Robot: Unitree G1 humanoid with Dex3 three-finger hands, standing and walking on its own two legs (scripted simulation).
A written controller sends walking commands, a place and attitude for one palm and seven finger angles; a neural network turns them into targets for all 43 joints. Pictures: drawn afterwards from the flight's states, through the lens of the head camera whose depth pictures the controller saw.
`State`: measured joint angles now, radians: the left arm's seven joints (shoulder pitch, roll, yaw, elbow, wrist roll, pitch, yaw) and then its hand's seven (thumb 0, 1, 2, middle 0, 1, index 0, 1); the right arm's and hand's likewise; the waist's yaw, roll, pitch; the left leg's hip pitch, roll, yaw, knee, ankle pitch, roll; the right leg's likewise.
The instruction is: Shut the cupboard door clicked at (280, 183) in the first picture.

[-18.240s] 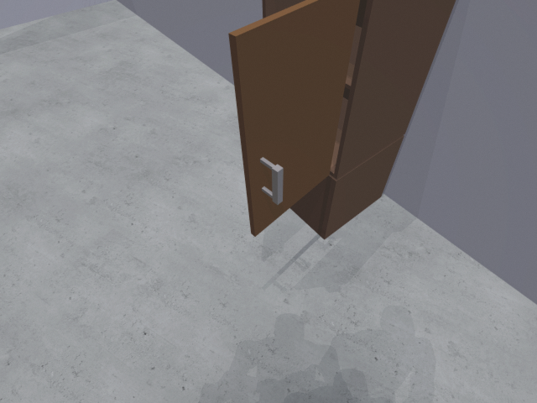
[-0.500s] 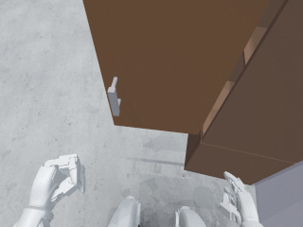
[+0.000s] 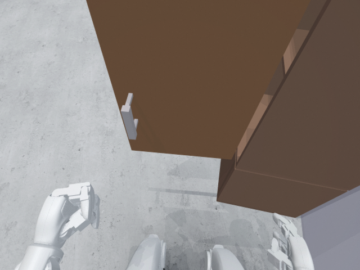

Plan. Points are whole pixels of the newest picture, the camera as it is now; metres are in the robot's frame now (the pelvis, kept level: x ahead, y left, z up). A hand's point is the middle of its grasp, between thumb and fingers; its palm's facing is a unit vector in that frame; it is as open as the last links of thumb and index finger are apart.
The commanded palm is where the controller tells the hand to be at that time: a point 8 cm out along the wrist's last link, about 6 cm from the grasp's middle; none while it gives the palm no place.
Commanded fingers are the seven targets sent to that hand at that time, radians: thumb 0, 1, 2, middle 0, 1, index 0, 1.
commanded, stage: raise the hand and make a fist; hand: left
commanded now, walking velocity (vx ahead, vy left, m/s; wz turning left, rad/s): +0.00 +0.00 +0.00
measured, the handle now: (131, 117) +0.48 +0.17 +0.01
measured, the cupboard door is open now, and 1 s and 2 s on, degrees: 97 97 94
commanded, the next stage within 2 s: bring the fist close to the handle in 0.02 s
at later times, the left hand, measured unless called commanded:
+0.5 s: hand (112, 188) +0.27 +0.16 +0.03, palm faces -0.08 -1.00 -0.01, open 3.1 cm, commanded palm +0.26 +0.22 +0.03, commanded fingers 0.00 0.90 0.90 -1.30 -1.50 -1.30 -1.50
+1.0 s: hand (134, 155) +0.36 +0.14 +0.01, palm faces -0.06 -1.00 -0.02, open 3.1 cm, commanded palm +0.35 +0.19 +0.01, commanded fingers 0.00 0.90 0.90 -1.30 -1.50 -1.30 -1.50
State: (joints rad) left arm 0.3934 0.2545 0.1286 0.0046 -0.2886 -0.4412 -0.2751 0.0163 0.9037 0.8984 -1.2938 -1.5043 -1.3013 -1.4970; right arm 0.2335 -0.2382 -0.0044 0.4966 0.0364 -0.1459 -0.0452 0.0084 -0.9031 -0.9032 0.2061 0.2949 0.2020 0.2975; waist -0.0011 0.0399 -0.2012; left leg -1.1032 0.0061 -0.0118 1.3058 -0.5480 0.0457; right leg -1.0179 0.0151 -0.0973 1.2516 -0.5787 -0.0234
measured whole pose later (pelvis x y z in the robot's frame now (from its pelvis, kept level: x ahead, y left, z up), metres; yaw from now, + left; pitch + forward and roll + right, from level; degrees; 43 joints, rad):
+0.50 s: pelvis +0.00 -0.01 -0.01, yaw +0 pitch +21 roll -3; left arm 0.15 0.25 0.11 0.14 -0.26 -0.40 -0.24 0.02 0.90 0.90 -1.29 -1.50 -1.30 -1.50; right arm 0.22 -0.24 0.01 0.52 0.04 -0.12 -0.03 0.01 -0.90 -0.90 0.21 0.29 0.20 0.30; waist -0.01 0.04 -0.21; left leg -1.15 0.01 -0.01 1.34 -0.55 0.04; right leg -1.07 0.02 -0.10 1.29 -0.59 -0.03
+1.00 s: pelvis -0.01 -0.01 -0.01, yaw -1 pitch +24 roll -2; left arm -0.24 0.22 0.11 0.51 -0.17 -0.45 -0.12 0.02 0.90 0.90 -1.29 -1.50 -1.30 -1.50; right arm 0.22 -0.24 0.00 0.58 0.02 -0.03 -0.01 0.01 -0.90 -0.90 0.21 0.29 0.20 0.30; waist -0.05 0.03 -0.21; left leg -1.22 0.01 0.01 1.34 -0.54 0.04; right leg -1.15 0.02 -0.07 1.32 -0.58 -0.03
